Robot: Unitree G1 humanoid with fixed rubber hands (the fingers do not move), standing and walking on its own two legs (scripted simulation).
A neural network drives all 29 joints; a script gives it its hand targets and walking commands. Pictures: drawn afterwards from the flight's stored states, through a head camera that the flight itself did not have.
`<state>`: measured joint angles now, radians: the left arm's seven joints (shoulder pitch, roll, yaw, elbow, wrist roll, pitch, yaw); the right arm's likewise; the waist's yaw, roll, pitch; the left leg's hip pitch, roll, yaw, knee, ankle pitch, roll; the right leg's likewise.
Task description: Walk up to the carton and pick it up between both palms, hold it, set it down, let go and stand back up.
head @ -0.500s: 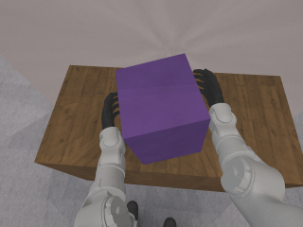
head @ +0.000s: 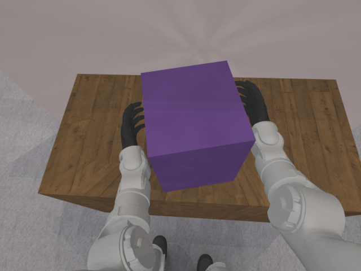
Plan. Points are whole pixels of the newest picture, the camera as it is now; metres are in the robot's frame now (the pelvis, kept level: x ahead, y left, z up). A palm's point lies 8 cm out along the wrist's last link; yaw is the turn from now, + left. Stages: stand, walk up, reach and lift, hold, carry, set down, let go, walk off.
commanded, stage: set down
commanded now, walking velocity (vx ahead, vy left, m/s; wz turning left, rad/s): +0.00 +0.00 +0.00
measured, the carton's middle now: (192, 132) +0.43 +0.06 -0.06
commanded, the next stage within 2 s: none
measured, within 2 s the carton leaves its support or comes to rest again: rests again in 0.30 s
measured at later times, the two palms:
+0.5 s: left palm (125, 140) +0.37 +0.21 -0.03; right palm (246, 110) +0.49 -0.07 -0.02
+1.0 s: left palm (104, 138) +0.35 +0.25 +0.00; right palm (263, 91) +0.51 -0.09 +0.03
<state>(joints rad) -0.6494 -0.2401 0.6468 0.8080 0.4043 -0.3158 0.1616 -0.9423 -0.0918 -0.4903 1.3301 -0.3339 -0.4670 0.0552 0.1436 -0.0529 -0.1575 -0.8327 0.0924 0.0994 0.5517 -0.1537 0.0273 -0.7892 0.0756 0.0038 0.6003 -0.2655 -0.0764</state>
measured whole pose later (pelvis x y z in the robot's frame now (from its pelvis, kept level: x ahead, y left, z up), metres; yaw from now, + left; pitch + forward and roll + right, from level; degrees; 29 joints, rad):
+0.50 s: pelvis +0.00 +0.01 -0.02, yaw -1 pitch +32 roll -1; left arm -0.74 -0.12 0.35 1.10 0.10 -0.35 0.25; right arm -1.07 -0.24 0.00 1.56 0.11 -0.44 0.02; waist 0.25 0.00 -0.26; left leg -1.02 0.12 0.06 0.69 -0.20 -0.04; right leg -0.93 0.10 -0.02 0.66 -0.29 -0.07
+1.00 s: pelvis -0.02 +0.02 -0.02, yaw +0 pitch +32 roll -3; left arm -0.69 -0.07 0.18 0.89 -0.07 -0.21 0.22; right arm -1.13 -0.45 0.13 1.49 0.31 -0.33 0.15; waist 0.30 0.02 -0.30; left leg -1.06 0.11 0.04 0.69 -0.19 -0.02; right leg -0.96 0.09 -0.04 0.65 -0.26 -0.05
